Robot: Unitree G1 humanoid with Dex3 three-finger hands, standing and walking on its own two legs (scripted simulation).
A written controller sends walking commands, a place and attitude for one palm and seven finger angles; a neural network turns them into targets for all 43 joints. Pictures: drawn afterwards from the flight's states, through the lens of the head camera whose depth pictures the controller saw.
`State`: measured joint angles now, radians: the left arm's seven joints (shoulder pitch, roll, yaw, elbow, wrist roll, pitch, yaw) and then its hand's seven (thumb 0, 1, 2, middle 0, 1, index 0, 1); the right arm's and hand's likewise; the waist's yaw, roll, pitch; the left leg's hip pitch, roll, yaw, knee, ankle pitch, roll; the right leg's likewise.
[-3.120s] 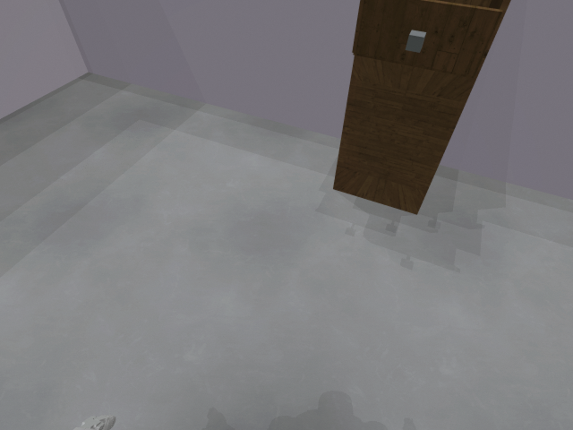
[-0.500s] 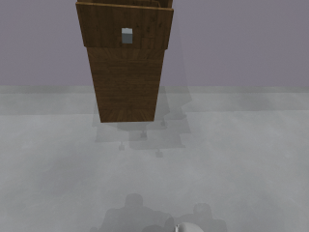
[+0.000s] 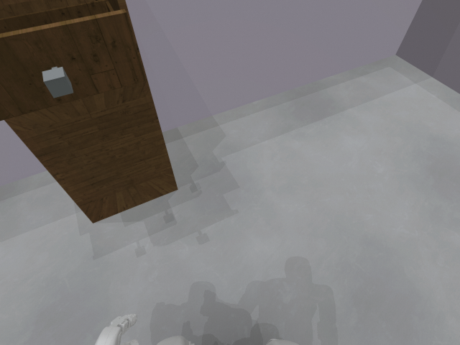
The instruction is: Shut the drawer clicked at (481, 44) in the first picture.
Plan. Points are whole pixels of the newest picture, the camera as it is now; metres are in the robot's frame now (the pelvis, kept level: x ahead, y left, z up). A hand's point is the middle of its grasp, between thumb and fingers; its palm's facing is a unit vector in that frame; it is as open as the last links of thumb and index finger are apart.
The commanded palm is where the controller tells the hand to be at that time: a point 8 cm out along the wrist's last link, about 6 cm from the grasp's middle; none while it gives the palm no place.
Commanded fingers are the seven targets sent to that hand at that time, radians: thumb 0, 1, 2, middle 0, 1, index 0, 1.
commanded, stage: walk to a spot facing it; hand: left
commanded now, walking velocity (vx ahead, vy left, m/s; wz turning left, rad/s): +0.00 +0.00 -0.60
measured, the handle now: (57, 77) +0.63 +0.41 +0.10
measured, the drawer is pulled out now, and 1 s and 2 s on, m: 0.16 0.16 0.16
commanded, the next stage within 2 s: turn to face it in 1.76 s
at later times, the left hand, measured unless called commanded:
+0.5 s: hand out of the picture +0.13 +0.27 -0.16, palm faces -0.20 -0.96 -0.19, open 7.4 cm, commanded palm none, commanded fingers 0.00 0.90 0.90 -0.20 -0.30 -0.20 -0.30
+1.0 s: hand (175, 305) +0.21 +0.12 -0.12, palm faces -0.56 -0.78 -0.29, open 7.4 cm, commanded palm none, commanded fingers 0.00 0.90 0.90 -0.20 -0.30 -0.20 -0.30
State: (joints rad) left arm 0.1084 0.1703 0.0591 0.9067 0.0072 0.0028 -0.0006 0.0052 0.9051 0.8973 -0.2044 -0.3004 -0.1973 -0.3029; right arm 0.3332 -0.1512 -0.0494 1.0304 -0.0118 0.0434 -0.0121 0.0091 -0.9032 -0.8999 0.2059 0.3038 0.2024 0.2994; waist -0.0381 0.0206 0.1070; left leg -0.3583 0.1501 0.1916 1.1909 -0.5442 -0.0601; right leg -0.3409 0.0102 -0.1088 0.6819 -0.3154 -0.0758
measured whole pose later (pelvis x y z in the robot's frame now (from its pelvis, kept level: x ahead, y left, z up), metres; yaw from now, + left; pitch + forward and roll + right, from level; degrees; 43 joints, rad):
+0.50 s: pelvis +0.02 +0.07 +0.02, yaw -18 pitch +0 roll -2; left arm 0.24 0.28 0.12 0.93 0.02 0.08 -0.03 0.01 0.91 0.90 -0.20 -0.30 -0.19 -0.30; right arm 0.16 -0.17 -0.02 0.87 -0.03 0.01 -0.03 0.01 -0.90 -0.90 0.21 0.30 0.20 0.30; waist 0.04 -0.06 0.05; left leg -0.22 0.09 0.16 0.51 -0.28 0.03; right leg -0.53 0.02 0.03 1.20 -0.40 0.07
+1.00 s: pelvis -0.01 +0.03 +0.02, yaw -37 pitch +0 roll +2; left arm 0.14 0.20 0.06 0.89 0.01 0.03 0.00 0.01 0.90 0.90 -0.20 -0.30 -0.20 -0.30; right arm 0.25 -0.25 -0.08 0.96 -0.03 0.08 -0.01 0.01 -0.91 -0.90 0.20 0.30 0.20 0.30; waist -0.03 0.05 0.08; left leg -0.47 0.13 0.07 1.12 -0.42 -0.09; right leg -0.27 0.02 -0.03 0.56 -0.29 -0.06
